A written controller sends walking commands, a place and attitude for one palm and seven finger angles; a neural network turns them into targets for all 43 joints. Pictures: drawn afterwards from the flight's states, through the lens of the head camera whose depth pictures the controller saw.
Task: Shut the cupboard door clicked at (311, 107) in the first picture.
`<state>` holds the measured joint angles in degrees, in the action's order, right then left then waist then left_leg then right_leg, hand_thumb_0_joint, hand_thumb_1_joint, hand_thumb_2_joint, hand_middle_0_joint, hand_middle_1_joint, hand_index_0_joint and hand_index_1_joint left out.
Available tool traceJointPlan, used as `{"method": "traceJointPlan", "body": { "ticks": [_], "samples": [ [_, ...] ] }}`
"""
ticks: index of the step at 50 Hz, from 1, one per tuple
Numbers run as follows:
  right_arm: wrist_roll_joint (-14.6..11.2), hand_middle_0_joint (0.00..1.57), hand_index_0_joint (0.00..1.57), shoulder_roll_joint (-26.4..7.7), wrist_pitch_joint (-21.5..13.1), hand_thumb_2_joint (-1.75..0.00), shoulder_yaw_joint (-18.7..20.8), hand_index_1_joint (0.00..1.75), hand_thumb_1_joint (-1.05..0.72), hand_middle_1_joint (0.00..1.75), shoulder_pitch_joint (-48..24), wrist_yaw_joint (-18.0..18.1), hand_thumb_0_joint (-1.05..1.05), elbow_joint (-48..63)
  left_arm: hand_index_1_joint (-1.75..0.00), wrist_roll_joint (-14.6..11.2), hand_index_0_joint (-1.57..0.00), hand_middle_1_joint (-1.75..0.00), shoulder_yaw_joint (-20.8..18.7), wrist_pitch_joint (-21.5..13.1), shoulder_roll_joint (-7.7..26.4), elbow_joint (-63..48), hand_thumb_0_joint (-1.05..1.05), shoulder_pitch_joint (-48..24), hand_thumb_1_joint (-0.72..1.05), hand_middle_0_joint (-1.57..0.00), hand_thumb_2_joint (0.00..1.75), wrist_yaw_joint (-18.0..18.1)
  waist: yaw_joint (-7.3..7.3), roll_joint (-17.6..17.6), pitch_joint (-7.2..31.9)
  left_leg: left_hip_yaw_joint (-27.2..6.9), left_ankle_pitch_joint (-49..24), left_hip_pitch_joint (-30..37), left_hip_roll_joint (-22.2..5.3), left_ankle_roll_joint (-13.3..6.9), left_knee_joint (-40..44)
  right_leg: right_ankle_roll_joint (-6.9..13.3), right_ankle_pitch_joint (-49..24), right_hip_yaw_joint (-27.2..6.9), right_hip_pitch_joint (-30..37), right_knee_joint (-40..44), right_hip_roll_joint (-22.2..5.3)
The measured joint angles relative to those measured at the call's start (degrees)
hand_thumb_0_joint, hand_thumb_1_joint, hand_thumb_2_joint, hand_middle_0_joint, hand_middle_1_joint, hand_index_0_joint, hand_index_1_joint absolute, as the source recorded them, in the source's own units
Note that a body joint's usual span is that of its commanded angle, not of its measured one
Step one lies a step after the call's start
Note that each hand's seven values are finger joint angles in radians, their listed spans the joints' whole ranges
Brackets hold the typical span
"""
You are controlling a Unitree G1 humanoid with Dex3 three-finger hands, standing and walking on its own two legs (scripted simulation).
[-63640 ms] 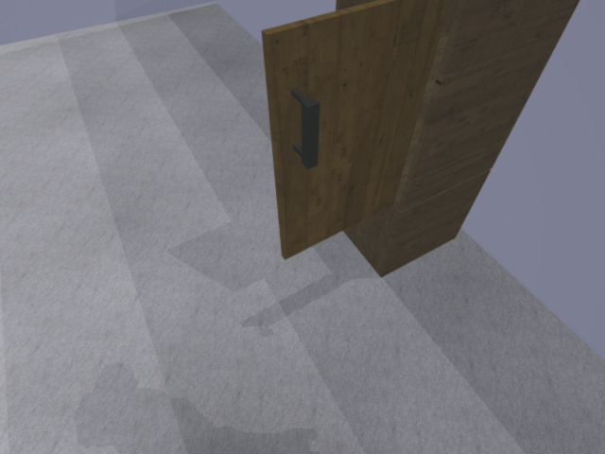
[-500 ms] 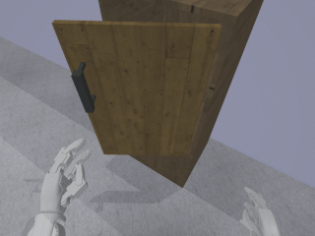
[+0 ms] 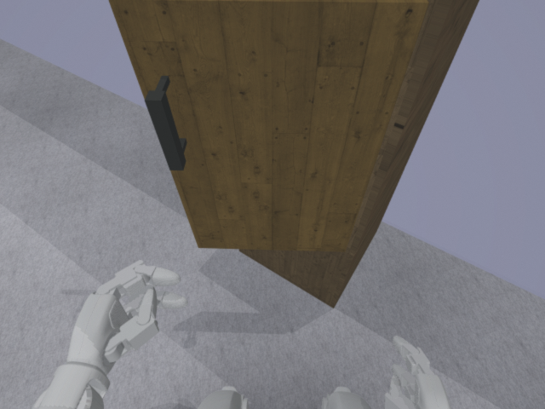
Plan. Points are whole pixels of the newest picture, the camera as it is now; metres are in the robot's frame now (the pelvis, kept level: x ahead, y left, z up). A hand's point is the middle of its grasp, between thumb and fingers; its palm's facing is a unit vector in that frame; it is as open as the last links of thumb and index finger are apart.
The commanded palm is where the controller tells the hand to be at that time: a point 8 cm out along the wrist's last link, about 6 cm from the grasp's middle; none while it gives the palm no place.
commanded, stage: raise the hand and make a fist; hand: left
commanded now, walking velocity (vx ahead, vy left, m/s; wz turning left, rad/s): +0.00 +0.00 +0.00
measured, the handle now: (170, 125) +0.49 +0.19 +0.15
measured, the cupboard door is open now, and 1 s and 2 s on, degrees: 32 32 32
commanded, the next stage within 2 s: bring the fist close to the handle in 1.12 s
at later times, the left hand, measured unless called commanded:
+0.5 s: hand (115, 276) +0.24 +0.19 +0.13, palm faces +0.08 -0.99 -0.07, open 3.1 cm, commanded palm +0.22 +0.24 +0.13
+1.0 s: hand (140, 270) +0.25 +0.17 +0.13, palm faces +0.01 -1.00 -0.04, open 3.1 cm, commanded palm +0.23 +0.22 +0.15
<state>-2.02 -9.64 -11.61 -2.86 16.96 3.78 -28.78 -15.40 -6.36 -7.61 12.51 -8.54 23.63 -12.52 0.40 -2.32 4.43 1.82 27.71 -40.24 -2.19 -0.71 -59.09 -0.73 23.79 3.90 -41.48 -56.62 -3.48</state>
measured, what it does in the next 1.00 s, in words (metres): stands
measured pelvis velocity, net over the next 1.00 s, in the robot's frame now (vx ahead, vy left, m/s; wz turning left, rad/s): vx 0.03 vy -0.02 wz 0.01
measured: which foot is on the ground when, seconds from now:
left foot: down 0.00-1.00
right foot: down 0.00-1.00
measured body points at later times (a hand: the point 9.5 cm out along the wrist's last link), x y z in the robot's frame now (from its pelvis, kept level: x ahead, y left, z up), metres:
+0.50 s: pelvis +0.03 +0.00 +0.02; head +0.05 -0.01 +0.47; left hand +0.23 +0.25 +0.14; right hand +0.23 -0.22 -0.03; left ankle +0.02 +0.11 -0.67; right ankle +0.05 -0.13 -0.67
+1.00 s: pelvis +0.03 -0.02 +0.04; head +0.04 -0.04 +0.49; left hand +0.25 +0.22 +0.14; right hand +0.21 -0.26 -0.03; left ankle +0.02 +0.11 -0.67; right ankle +0.05 -0.13 -0.67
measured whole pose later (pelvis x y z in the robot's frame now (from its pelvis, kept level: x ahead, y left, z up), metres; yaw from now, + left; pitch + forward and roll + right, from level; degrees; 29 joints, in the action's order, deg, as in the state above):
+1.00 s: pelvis +0.03 -0.02 +0.04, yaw +1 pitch +2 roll +0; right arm -2.0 -15.4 -14.1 -1.7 16.0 4.7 -31.2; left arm -16.9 -10.5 -5.3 13.8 -8.2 18.9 -14.9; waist -1.5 -2.5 2.2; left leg 1.2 22.4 -21.6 -2.2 1.1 -41.5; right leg 0.4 20.5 5.1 -23.6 -41.6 -2.6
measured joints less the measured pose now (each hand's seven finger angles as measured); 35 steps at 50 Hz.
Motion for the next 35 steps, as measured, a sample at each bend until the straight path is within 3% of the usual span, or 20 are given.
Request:
{"method": "traceJointPlan", "body": {
  "ticks": [5,9,13,16,22,25,31,35],
  "samples": [
    [1.23,0.21,0.20,-2.51,-1.21,-0.90,1.00,0.30,-0.90,0.30,3.22,-0.52,0.01,-0.63,-1.01,0.86,-0.85,-1.01,-2.99,-7.12,0.01,-3.76,0.02,3.93,0.90,-0.85,0.90,5.89,-0.80,0.78,0.29,-0.31,-0.06,1.70,0.43,-0.23,1.60,-0.30,0.04,0.38,2.10,1.81,-0.34],
    [1.18,0.21,0.20,-5.40,-2.52,-0.90,1.53,0.30,-0.90,0.30,2.14,-0.84,0.01,-1.43,-1.09,1.36,-0.92,-1.09,-1.59,-10.50,0.03,-4.15,0.02,2.45,0.90,-0.92,0.90,3.60,-1.17,0.36,-0.26,-1.26,0.53,1.26,0.74,-0.40,0.63,-0.49,0.61,1.30,2.45,1.54,-0.67],
    [0.46,0.21,0.20,-6.05,-2.90,-0.90,2.09,0.30,-0.90,0.30,-0.10,-0.27,0.01,-0.79,-1.17,1.88,-0.99,-1.17,1.12,-6.86,0.66,-3.37,0.02,1.30,0.90,-0.99,0.90,0.00,-0.89,0.28,-0.33,-1.06,0.58,2.47,0.74,-0.50,1.59,-0.72,0.53,1.12,3.54,2.49,-0.60],
    [0.30,0.20,0.20,-5.11,-2.68,-0.90,2.25,0.30,-0.90,0.30,-1.20,0.18,0.01,0.41,-1.23,1.60,-1.05,-1.23,0.69,-3.99,1.72,-3.94,0.02,1.51,0.90,-1.05,0.90,0.33,-0.79,0.58,-0.04,-0.67,0.30,4.71,0.59,-0.30,3.51,-0.60,0.34,0.80,5.39,3.98,-0.36],
    [0.31,0.20,0.20,-3.85,-2.20,-0.90,1.22,0.30,-0.90,0.30,-1.68,-0.27,0.01,1.61,-1.35,-0.50,-1.16,-1.35,-3.78,-3.99,1.55,-6.02,0.02,0.50,0.90,-1.16,0.90,2.79,-1.97,0.36,0.65,-1.20,-0.38,8.87,0.38,0.35,6.90,-0.19,0.02,1.48,9.68,7.17,0.01],
    [0.20,0.20,0.20,-4.19,-1.92,-0.90,0.30,0.30,-0.90,0.30,-2.12,-0.57,0.01,1.30,-1.41,-0.43,-1.21,-1.41,-3.78,-3.11,1.11,-5.22,0.02,-1.37,0.90,-1.21,0.90,1.36,-2.51,-0.32,0.31,-1.74,-0.77,10.18,0.41,0.51,7.96,-0.04,-0.18,2.06,11.27,8.31,0.04],
    [0.05,0.21,0.20,-4.32,-1.29,-0.90,-0.63,0.30,-0.90,0.30,-2.44,0.11,0.01,0.39,-1.47,-0.43,-1.27,-1.47,-2.22,2.01,1.92,-2.49,0.02,-3.32,0.90,-1.27,0.90,-2.34,-2.51,-0.90,-0.87,-1.68,-2.08,12.89,0.33,0.86,10.98,0.34,-1.07,2.11,13.62,10.64,0.26],
    [0.09,0.21,0.20,-4.08,-1.54,-0.90,-0.44,0.30,-0.90,0.30,-1.48,0.47,0.01,-0.74,-1.49,-1.64,-1.29,-1.49,-4.60,1.40,2.70,-2.80,0.02,-4.00,0.90,-1.29,0.90,-1.61,-2.50,-0.58,-0.97,-1.50,-2.93,15.06,0.11,1.31,13.22,0.71,-1.58,2.00,15.38,12.19,0.57]
  ]
}}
